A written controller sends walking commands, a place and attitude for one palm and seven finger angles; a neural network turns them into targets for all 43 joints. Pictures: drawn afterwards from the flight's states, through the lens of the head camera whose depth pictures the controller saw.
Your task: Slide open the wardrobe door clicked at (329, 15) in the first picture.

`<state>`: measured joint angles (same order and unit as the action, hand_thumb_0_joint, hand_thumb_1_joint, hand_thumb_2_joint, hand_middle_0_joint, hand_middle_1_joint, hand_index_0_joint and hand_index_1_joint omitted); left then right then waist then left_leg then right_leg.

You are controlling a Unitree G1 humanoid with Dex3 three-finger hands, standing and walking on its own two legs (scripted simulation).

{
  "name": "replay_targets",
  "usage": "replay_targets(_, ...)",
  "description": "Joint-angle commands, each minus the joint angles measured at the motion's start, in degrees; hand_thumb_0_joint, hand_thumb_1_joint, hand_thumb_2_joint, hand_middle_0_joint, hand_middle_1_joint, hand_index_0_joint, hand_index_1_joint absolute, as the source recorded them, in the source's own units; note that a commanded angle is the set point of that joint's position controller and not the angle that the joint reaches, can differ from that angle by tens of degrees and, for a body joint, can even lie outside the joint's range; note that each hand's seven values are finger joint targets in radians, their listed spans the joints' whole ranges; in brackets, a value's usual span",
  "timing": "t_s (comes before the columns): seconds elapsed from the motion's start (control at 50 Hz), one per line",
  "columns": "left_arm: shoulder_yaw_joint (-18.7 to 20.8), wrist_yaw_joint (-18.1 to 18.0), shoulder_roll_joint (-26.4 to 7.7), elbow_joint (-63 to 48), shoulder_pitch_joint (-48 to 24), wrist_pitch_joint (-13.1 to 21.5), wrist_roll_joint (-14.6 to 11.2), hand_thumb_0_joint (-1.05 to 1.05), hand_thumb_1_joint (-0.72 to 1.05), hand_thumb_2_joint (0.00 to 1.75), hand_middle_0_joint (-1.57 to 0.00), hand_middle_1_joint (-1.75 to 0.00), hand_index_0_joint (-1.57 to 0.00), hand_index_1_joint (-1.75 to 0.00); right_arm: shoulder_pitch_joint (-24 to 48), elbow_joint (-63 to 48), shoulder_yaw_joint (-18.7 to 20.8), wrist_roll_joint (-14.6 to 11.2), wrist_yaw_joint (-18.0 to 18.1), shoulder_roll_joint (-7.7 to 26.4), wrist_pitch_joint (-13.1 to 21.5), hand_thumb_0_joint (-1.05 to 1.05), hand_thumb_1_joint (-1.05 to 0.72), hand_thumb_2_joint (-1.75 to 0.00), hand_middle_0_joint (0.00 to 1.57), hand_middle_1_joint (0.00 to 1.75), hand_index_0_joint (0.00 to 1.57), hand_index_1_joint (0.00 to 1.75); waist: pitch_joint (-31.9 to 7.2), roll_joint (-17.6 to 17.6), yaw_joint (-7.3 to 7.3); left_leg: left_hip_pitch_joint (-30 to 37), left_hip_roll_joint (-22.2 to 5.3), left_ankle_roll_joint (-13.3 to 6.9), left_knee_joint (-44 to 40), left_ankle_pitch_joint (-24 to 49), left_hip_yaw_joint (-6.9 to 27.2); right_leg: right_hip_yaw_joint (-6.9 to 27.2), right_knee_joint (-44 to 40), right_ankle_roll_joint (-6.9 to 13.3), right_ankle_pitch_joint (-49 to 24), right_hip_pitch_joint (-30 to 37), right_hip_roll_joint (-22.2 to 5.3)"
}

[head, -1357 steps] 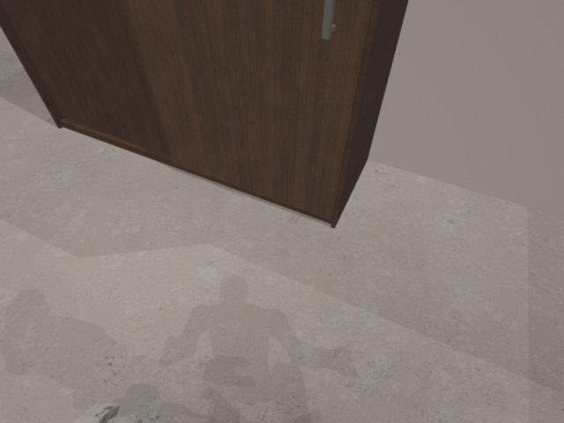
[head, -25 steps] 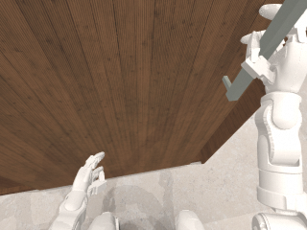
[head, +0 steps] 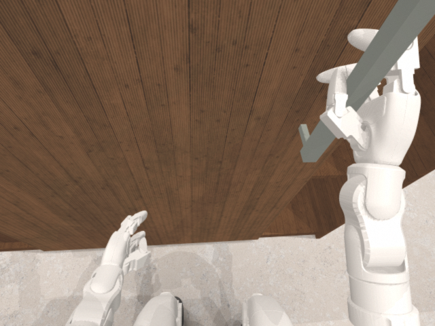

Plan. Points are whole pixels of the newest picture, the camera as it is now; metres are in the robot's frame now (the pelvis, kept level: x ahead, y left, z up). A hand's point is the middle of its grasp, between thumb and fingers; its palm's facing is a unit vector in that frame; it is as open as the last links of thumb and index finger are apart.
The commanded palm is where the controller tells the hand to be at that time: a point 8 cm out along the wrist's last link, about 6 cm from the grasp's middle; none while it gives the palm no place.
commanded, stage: step sideways, sliding the door along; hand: right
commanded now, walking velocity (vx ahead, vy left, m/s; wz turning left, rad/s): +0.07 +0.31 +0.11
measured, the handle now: (357, 65) +0.39 -0.13 +0.26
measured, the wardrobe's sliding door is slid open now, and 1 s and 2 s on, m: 0.29 0.43 0.43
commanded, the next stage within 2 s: stop walking and hold the door there in 0.68 s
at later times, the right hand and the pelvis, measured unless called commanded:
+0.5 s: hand (205, 107) +0.34 +0.04 +0.24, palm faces +0.11 +0.99 -0.06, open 6.4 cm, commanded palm +0.31 +0.02 +0.23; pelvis -0.07 +0.14 +0.00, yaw +4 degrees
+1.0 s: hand (211, 103) +0.34 +0.03 +0.23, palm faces +0.44 +0.87 -0.24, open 6.2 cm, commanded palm +0.30 -0.02 +0.20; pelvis -0.08 +0.30 -0.01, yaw +4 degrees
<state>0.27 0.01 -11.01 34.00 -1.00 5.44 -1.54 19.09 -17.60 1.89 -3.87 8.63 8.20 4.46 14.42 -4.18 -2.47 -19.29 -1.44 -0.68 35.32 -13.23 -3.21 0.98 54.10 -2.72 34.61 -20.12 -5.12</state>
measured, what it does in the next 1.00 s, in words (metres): steps to the left: right foot, then left foot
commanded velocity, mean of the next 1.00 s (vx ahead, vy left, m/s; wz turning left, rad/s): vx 0.15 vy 0.14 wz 0.01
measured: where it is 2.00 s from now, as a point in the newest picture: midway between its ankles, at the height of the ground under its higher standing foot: outside the picture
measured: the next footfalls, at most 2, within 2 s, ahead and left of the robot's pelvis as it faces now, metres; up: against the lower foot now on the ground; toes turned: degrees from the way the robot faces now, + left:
right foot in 0.08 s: +0.03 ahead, -0.11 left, +0.00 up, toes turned -7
left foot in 0.38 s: -0.02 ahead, +0.28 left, +0.00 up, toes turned +9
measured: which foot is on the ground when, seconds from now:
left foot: down 0.00-0.08, up 0.10-0.36, down 0.38-0.58, up 0.60-0.94, down 0.96-1.00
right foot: up 0.00-0.06, down 0.08-0.38, up 0.40-0.56, down 0.58-0.96, up 0.98-1.00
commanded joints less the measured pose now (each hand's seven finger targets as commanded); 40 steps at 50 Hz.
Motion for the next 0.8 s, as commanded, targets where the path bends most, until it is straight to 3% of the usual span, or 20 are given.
replay_targets(0.0, 1.70, -0.98, -2.33, -7.20, 0.15, 0.11, 0.55, 0.00, 0.90, 0.90, -0.20, -0.30, -0.20, -0.30, 20.69, -19.05, -0.74, 1.52, -2.98, 9.00, 9.75, 0.00, -0.90, -0.90, 0.45, 1.40, 0.45, 1.40, -35.04, 16.95, 4.03, 21.60, -11.76, -7.54, -1.00, 56.50, 8.96, -5.63, -18.34, -0.08, -11.19, 6.21, 1.64)
replay_targets(0.02, 2.20, -1.42, -2.50, -7.33, 0.88, -0.75, 0.80, 0.00, 0.90, 0.90, -0.20, -0.30, -0.20, -0.30, 22.20, -17.93, 0.40, 1.38, -3.02, 10.33, 10.12, 0.00, -0.90, -0.90, 0.45, 1.40, 0.45, 1.40, -36.92, 14.93, 4.43, 16.80, -10.11, -5.77, 1.57, 50.28, 7.80, -6.73, -25.13, 0.37, -22.05, 14.47, -0.02)
replay_targets(0.04, 3.13, -1.81, -3.69, -7.78, 1.32, -1.72, 0.77, 0.00, 0.90, 0.90, -0.20, -0.30, -0.20, -0.30, 22.84, -16.86, 1.41, 0.61, -3.26, 11.92, 10.03, 0.00, -0.90, -0.90, 0.45, 1.40, 0.45, 1.40, -36.77, 9.24, 5.52, 4.93, -6.81, -2.52, 6.94, 34.31, 5.59, -2.48, -30.76, 2.79, -38.31, 26.23, -6.70)
replay_targets(0.06, 4.46, -1.45, -6.18, -9.18, 0.04, -1.57, 1.36, 0.00, 0.90, 0.90, -0.20, -0.30, -0.20, -0.30, 23.75, -15.11, -0.58, -0.19, -4.68, 8.44, 9.84, 0.00, -0.90, -0.90, 0.45, 1.40, 0.45, 1.40, -36.46, -6.93, 3.99, -9.84, 0.34, 2.04, 17.24, -1.61, 2.35, 14.29, -33.40, 11.25, -69.34, 34.56, -24.26)
replay_targets(0.08, 4.41, 0.26, -5.79, -8.90, -0.78, -1.37, 1.66, 0.00, 0.90, 0.90, -0.20, -0.30, -0.20, -0.30, 25.35, -11.44, -1.52, 0.92, -5.34, 6.94, 9.71, 0.00, -0.90, -0.90, 0.45, 1.40, 0.45, 1.40, -36.99, -5.95, 3.16, -10.97, 1.80, 0.79, 26.89, -17.73, 7.17, 15.76, -31.96, 15.43, -72.89, 33.51, -29.51)
replay_targets(0.14, 4.08, 0.60, -6.12, -7.58, -1.43, -0.77, 1.54, 0.00, 0.90, 0.90, -0.20, -0.30, -0.20, -0.30, 33.68, -11.54, -0.58, 1.15, -5.32, 7.86, 9.37, 0.00, -0.90, -0.90, 0.45, 1.40, 0.45, 1.40, -30.10, -9.17, 3.88, -17.48, -2.36, 1.33, 28.14, -14.62, 8.73, 10.94, -30.27, 15.08, -64.51, 31.65, -27.61)
replay_targets(0.2, 4.05, 0.68, -6.87, -6.99, 0.53, -1.58, 0.83, 0.00, 0.90, 0.90, -0.20, -0.30, -0.20, -0.30, 31.08, -5.71, -2.50, 0.93, -5.58, 5.97, 7.24, 0.00, -0.90, -0.90, 0.45, 1.40, 0.45, 1.40, -29.36, -10.39, 3.52, -5.06, -0.61, 1.87, 16.39, -7.95, 2.97, -2.36, -30.23, 9.61, -57.82, 24.41, -21.06)
replay_targets(0.3, 2.97, -0.09, -7.40, -7.94, 1.32, -1.45, -0.92, 0.00, 0.90, 0.90, -0.20, -0.30, -0.20, -0.30, 32.44, -0.22, 1.28, -0.24, -5.01, 10.32, 6.50, 0.00, -0.90, -0.90, 0.45, 1.40, 0.45, 1.40, -29.73, -10.61, 3.40, 9.85, 2.89, 2.05, -3.19, -4.87, -3.05, -5.57, -23.52, 6.06, -44.05, 17.04, -16.39)
replay_targets(0.34, 1.96, -0.32, -5.71, -7.84, 1.63, -0.94, -2.28, 0.00, 0.90, 0.90, -0.20, -0.30, -0.20, -0.30, 34.46, -0.13, -0.28, 0.37, -4.77, 10.93, 5.94, 0.00, -0.90, -0.90, 0.45, 1.40, 0.45, 1.40, -29.65, 1.68, 3.54, 15.14, -2.04, 0.06, -15.33, 7.78, 0.78, -8.92, -11.27, 3.16, -27.05, 10.66, -7.37)
replay_targets(0.36, 1.20, -0.73, -3.51, -8.65, -0.08, -0.72, -2.12, 0.00, 0.90, 0.90, -0.20, -0.30, -0.20, -0.30, 35.70, 0.01, 0.45, 0.46, -3.97, 12.53, 5.88, 0.00, -0.90, -0.90, 0.45, 1.40, 0.45, 1.40, -27.79, 15.72, 3.20, 19.04, -12.06, -4.67, -15.78, 25.52, 11.19, -9.70, -0.90, 1.42, -3.96, -3.30, -1.86)
replay_targets(0.38, 1.47, -1.22, -3.86, -7.81, -0.01, -0.50, -1.42, 0.00, 0.90, 0.90, -0.20, -0.30, -0.20, -0.30, 35.77, 0.17, 0.65, 0.35, -3.28, 12.92, 5.29, 0.00, -0.90, -0.90, 0.45, 1.40, 0.45, 1.40, -28.96, 20.83, 1.43, 16.75, -16.44, -8.44, -15.76, 24.70, 16.40, -5.69, 9.41, 0.99, 3.95, -7.17, 2.35)
replay_targets(0.4, 2.43, -1.81, -5.39, -6.34, -1.26, 0.10, -1.03, 0.00, 0.90, 0.90, -0.20, -0.30, -0.20, -0.30, 37.08, -1.95, 2.90, -0.11, -2.68, 14.52, 5.26, 0.00, -0.90, -0.90, 0.45, 1.40, 0.45, 1.40, -29.41, 25.28, 0.63, 18.88, -17.17, -11.40, -13.95, 26.47, 20.78, -1.84, 15.66, 1.53, 3.48, -9.67, 1.78)
replay_targets(0.46, 0.91, -2.09, -4.69, -4.16, 1.17, -1.66, -0.22, 0.00, 0.90, 0.90, -0.20, -0.30, -0.20, -0.30, 37.43, -0.37, 1.28, 0.18, -1.42, 9.89, 5.61, 0.00, -0.90, -0.90, 0.45, 1.40, 0.45, 1.40, -31.38, 15.61, 2.32, 21.88, -12.56, -11.31, -6.84, 33.52, 9.18, -4.79, 0.15, 1.92, -2.41, -6.15, 1.27)
replay_targets(0.52, 2.06, -2.24, -5.86, -4.67, 3.63, -2.18, -0.04, 0.00, 0.90, 0.90, -0.20, -0.30, -0.20, -0.30, 42.55, 1.08, -2.30, -0.02, -2.49, 7.10, 6.49, 0.00, -0.90, -0.90, 0.45, 1.40, 0.45, 1.40, -33.67, 11.56, 4.89, 10.10, -7.05, -6.86, 0.07, 20.07, 2.80, -10.38, -26.84, 2.46, -25.01, 15.89, 2.41)
replay_targets(0.54, 3.36, -2.23, -8.30, -5.61, 3.66, -1.98, -0.45, 0.00, 0.90, 0.90, -0.20, -0.30, -0.20, -0.30, 42.63, 1.45, -4.93, -0.64, -3.36, 5.27, 6.63, 0.00, -0.90, -0.90, 0.45, 1.40, 0.45, 1.40, -33.34, 2.27, 5.80, -2.85, -4.59, -4.13, 9.55, 9.20, 1.70, -0.42, -32.32, 5.22, -31.13, 28.86, -6.45)
replay_targets(0.56, 4.29, -1.32, -9.90, -6.39, 3.64, -1.42, -0.69, 0.00, 0.90, 0.90, -0.20, -0.30, -0.20, -0.30, 44.27, 2.52, -8.08, -1.50, -4.23, 1.40, 6.68, 0.00, -0.90, -0.90, 0.45, 1.40, 0.45, 1.40, -34.91, -11.27, 5.30, -17.55, 1.32, -1.17, 22.72, -15.31, 1.94, 22.94, -33.54, 13.31, -45.75, 38.81, -24.49)
replay_targets(0.58, 3.95, -0.13, -8.50, -6.85, 2.34, -1.14, -1.57, 0.00, 0.90, 0.90, -0.20, -0.30, -0.20, -0.30, 46.90, 5.45, -9.66, -1.53, -4.55, -0.33, 6.07, 0.00, -0.90, -0.90, 0.45, 1.40, 0.45, 1.40, -32.90, -4.59, 5.25, -17.32, 1.80, -1.60, 33.31, -15.28, 8.28, 27.34, -34.45, 17.18, -42.64, 33.63, -28.59)
replay_targets(0.68, 3.92, 0.45, -8.80, -4.18, 3.67, -1.19, -1.16, 0.00, 0.90, 0.90, -0.20, -0.30, -0.20, -0.30, 53.16, 6.60, -10.08, 0.30, -4.91, 0.39, 4.57, 0.00, -0.90, -0.90, 0.45, 1.40, 0.45, 1.40, -29.08, -5.30, 4.60, -21.55, -1.73, -0.02, 43.18, -6.09, 5.59, 8.39, -31.87, 12.86, -40.93, 28.27, -20.11)
replay_targets(0.76, 4.19, -0.06, -8.92, -4.77, 5.08, -1.47, -1.40, 0.00, 0.90, 0.90, -0.20, -0.30, -0.20, -0.30, 53.52, 9.85, -9.32, -0.19, -5.23, 1.21, 2.42, 0.00, -0.90, -0.90, 0.45, 1.40, 0.45, 1.40, -30.59, -11.05, 5.04, -15.83, -1.16, 1.40, 32.99, -5.89, 0.15, 0.89, -31.85, 11.07, -43.65, 28.23, -17.00)
replay_targets(0.78, 4.54, -1.85, -11.92, -1.55, 8.58, -3.51, -1.07, 0.00, 0.90, 0.90, -0.20, -0.30, -0.20, -0.30, 38.48, 28.90, 21.93, 2.29, -1.87, 34.49, 1.72, 0.00, -0.90, -0.90, 0.45, 1.40, 0.45, 1.40, -31.97, -12.54, 3.22, -14.05, -0.49, 2.62, 28.55, -8.64, -1.65, -1.34, -31.84, 11.23, -45.92, 27.24, -16.10)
